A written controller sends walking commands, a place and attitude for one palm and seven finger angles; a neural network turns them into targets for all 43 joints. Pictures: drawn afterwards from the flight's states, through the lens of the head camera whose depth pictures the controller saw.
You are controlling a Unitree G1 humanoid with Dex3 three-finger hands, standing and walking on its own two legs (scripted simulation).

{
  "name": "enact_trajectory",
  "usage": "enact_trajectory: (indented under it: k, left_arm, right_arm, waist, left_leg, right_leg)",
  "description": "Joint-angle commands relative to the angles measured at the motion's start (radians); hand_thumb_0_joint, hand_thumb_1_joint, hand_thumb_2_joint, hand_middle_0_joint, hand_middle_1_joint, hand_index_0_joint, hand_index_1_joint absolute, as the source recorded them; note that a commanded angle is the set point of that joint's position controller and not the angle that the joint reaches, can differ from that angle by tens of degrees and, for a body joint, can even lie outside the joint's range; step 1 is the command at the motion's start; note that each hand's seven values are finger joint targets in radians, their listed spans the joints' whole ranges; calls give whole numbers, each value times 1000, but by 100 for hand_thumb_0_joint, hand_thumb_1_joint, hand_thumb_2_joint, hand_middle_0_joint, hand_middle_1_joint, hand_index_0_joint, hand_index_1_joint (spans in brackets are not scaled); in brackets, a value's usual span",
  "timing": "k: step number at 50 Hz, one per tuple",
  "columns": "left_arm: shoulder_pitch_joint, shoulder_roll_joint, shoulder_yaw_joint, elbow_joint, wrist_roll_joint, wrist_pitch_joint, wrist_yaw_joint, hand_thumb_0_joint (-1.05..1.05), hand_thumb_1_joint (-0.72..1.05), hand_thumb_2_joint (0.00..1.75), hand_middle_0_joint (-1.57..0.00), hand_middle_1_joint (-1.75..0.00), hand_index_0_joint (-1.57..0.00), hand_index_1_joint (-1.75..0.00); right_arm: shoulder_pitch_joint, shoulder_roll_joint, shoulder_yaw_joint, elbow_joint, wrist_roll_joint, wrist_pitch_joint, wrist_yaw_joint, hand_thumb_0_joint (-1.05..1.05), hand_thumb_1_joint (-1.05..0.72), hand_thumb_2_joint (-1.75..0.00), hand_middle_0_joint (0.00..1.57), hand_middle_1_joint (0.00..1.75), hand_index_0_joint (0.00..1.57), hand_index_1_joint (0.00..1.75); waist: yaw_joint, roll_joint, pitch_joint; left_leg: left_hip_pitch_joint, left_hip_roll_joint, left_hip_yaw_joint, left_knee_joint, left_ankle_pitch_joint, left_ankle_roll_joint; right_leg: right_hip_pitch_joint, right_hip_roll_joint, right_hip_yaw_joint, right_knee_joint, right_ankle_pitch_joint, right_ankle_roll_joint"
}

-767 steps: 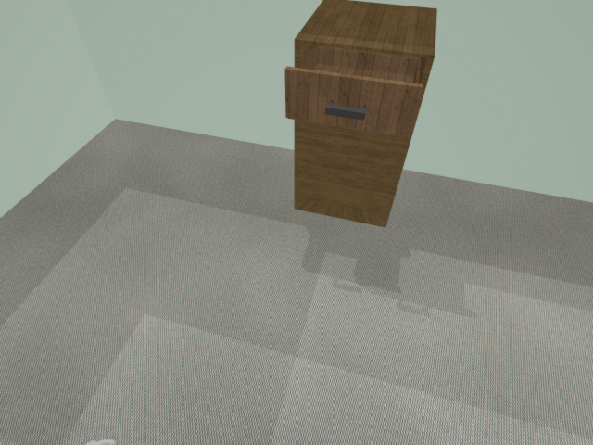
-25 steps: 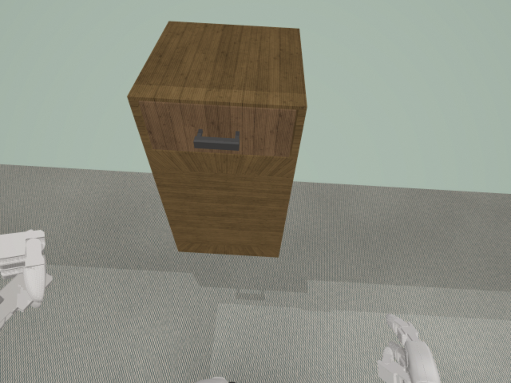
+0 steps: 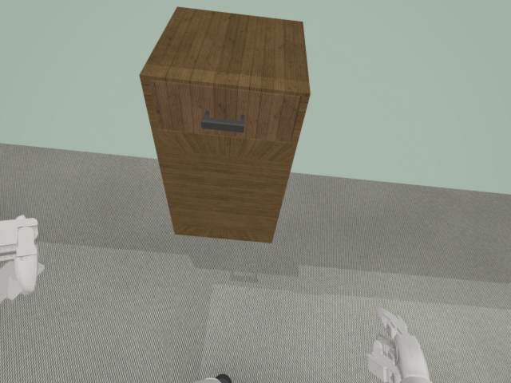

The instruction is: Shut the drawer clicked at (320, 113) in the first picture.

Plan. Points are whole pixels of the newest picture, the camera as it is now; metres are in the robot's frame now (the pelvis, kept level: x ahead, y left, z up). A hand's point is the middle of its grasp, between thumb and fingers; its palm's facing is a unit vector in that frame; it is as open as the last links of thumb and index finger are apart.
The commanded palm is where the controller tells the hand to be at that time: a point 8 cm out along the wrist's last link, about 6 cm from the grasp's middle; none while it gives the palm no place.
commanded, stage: step back with the hand held close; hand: left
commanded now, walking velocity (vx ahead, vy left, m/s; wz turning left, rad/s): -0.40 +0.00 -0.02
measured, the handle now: (224, 120) +0.76 +0.13 -0.07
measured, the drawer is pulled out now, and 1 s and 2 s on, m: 0.00 0.00 0.00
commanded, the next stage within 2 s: stop stepping back and stand still in 0.08 s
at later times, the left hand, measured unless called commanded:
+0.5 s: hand (14, 362) +0.12 +0.23 +0.17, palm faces +0.32 -0.85 -0.42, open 3.2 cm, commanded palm +0.05 +0.27 +0.18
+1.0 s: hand out of the picture +0.08 +0.22 +0.16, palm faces +0.30 -0.84 -0.45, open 3.2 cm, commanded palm +0.03 +0.27 +0.18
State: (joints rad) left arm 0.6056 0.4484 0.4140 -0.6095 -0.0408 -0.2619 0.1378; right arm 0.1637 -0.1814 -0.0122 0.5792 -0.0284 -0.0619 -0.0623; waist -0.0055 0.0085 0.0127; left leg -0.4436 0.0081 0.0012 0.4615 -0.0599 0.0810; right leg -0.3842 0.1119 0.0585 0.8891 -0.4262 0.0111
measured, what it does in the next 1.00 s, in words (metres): walks backwards: right foot, then left foot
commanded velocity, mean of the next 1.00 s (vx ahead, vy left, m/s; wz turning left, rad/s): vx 0.01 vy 0.00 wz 0.01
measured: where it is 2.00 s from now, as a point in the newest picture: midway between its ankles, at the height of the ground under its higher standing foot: outside the picture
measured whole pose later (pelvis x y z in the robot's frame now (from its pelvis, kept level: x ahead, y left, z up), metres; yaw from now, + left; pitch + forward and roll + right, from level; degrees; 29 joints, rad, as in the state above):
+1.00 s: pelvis -0.12 -0.01 +0.00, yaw -3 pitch -1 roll -2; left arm 0.66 0.37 0.34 -0.59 -0.04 -0.22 0.14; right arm 0.20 -0.18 0.02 0.62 -0.01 -0.10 -0.06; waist 0.01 0.03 0.01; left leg -0.35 0.02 -0.03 0.54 -0.17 0.00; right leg -0.14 0.05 -0.01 0.47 -0.32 -0.02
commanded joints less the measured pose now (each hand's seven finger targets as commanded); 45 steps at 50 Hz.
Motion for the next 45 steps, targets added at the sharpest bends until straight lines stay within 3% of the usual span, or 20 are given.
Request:
enact_trajectory:
  k: [1,7,10,12,13,14,17,20,21,24,25,26,27,29,31,34,36,40,43,45]
  left_arm:
    - [40,89,52,-234,-21,-43,18,0,90,90,-140,-160,-140,-160]
    - [23,141,75,-254,-47,-54,9,0,90,90,-140,-160,-140,-160]
    - [23,204,125,-257,-58,-78,8,0,90,90,-140,-160,-140,-160]
    - [4,149,76,-220,-58,-49,11,0,90,90,-140,-160,-140,-160]
    - [16,159,100,-225,-57,-22,10,0,90,90,-140,-160,-140,-160]
    - [58,145,101,-195,-53,4,12,0,90,90,-140,-160,-140,-160]
    - [-26,123,79,-136,-29,28,19,0,90,90,-140,-160,-140,-160]
    - [-35,129,95,-190,-24,4,28,0,90,90,-140,-160,-140,-160]
    - [-29,130,96,-201,-17,4,30,0,90,90,-140,-160,-140,-160]
    - [84,118,82,-201,-12,1,15,0,90,90,-140,-160,-140,-160]
    - [105,121,76,-201,-12,-2,9,0,90,90,-140,-160,-140,-160]
    - [99,130,87,-205,-23,-2,11,0,90,90,-140,-160,-140,-160]
    - [62,117,84,-220,-23,3,16,0,90,90,-140,-160,-140,-160]
    - [-8,78,59,-148,-11,4,31,0,90,90,-140,-160,-140,-160]
    - [-48,74,43,-107,5,-2,40,0,90,90,-140,-160,-140,-160]
    - [-68,95,45,-111,5,-21,34,0,90,90,-140,-160,-140,-160]
    - [-68,105,59,-170,-1,-27,23,0,90,90,-140,-160,-140,-160]
    - [5,80,58,-186,9,-23,25,0,90,90,-140,-160,-140,-160]
    - [88,82,71,-146,-3,-11,20,0,90,90,-140,-160,-140,-160]
    - [53,66,49,-140,-14,-3,20,0,90,90,-140,-160,-140,-160]
  right_arm:
    - [-49,-148,-51,-117,0,-75,8,0,-90,-90,20,30,20,30]
    - [-20,-136,-41,-81,-21,-65,7,0,-90,-90,20,30,20,30]
    - [-32,-132,-28,-91,-5,-35,6,0,-90,-90,20,30,20,30]
    - [-42,-134,-36,-88,11,-41,-5,0,-90,-90,20,30,20,30]
    - [-59,-149,-45,-98,14,-41,-8,0,-90,-90,20,30,20,30]
    - [-53,-137,-37,-99,18,-34,-16,0,-90,-90,20,30,20,30]
    - [-59,-146,-15,-108,34,-53,-39,0,-90,-90,20,30,20,30]
    - [-44,-148,-13,-112,21,-88,-46,0,-90,-90,20,30,20,30]
    - [-42,-145,-14,-111,18,-93,-41,0,-90,-90,20,30,20,30]
    - [-27,-140,-20,-120,21,-91,-21,0,-90,-90,20,30,20,30]
    - [-21,-141,-29,-116,25,-85,-13,0,-90,-90,20,30,20,30]
    - [-26,-148,-43,-106,22,-73,-10,0,-90,-90,20,30,20,30]
    - [-15,-151,-50,-94,22,-63,-5,0,-90,-90,20,30,20,30]
    - [-9,-142,-40,-79,27,-66,-7,0,-90,-90,20,30,20,30]
    - [-11,-146,-30,-67,28,-86,-23,0,-90,-90,20,30,20,30]
    - [-24,-181,-40,-92,35,-120,-42,0,-90,-90,20,30,20,30]
    - [-19,-141,-19,-90,26,-128,-38,0,-90,-90,20,30,20,30]
    - [-38,-131,-12,-103,23,-132,-22,0,-90,-90,20,30,20,30]
    - [-36,-132,-29,-113,25,-111,-6,0,-90,-90,20,30,20,30]
    - [-35,-131,-29,-106,30,-90,-4,0,-90,-90,20,30,20,30]
  waist:
    - [6,173,-173]
    - [8,220,-248]
    - [-8,29,-195]
    - [-18,-111,-168]
    - [-11,-166,-149]
    - [-21,-121,-92]
    - [-27,29,64]
    - [-4,259,-14]
    - [6,269,-35]
    - [12,129,-95]
    - [1,-4,-100]
    - [0,-159,-64]
    - [-6,-195,-21]
    - [-27,-103,31]
    - [-29,1,55]
    - [5,85,-4]
    - [-3,172,-55]
    - [8,128,-59]
    - [-2,-35,-73]
    - [-12,-95,-47]
  left_leg:
    - [110,247,-225,-329,-337,31]
    - [280,177,-116,-302,-153,-110]
    - [433,64,-1,74,-124,-115]
    - [454,-10,1,304,-206,-127]
    - [425,-14,-1,369,-180,-121]
    - [353,0,-5,354,-160,-108]
    - [258,50,-76,13,-188,-69]
    - [118,156,-367,-422,-640,-121]
    - [65,163,-350,-450,-661,-139]
    - [26,50,-106,-208,-424,-123]
    - [155,-13,-14,58,-286,-104]
    - [187,-31,-22,307,-223,-102]
    - [105,-10,-35,423,-196,-101]
    - [77,41,-61,354,-251,-85]
    - [178,40,-34,53,-173,-63]
    - [263,137,-173,-63,-5,-15]
    - [221,167,-303,-212,-154,-5]
    - [79,139,-208,-253,-421,-12]
    - [147,26,-58,-12,-244,-69]
    - [182,18,-38,121,-158,-74]
  right_leg:
    - [87,-27,-63,-36,-102,-16]
    - [212,-33,-116,-543,-4,-59]
    - [-72,-241,19,-724,101,-112]
    - [-233,-321,15,-712,-90,-155]
    - [-239,-316,35,-689,-104,-177]
    - [-205,-314,7,-652,-48,-178]
    - [-101,-186,-54,-532,21,-57]
    - [132,-24,-123,-309,-128,-29]
    - [197,-14,-124,-283,-129,-37]
    - [321,-78,-86,-541,-60,-51]
    - [141,-193,28,-649,-117,-89]
    - [-41,-325,203,-746,-247,-161]
    - [-62,-398,247,-751,-234,-221]
    - [-49,-378,167,-675,-110,-188]
    - [-2,-259,44,-553,16,-103]
    - [69,-124,-30,-420,191,-7]
    - [128,-85,-71,-318,85,5]
    - [261,-102,-68,-429,75,-12]
    - [183,-183,57,-620,42,-60]
    - [87,-260,129,-649,94,-97]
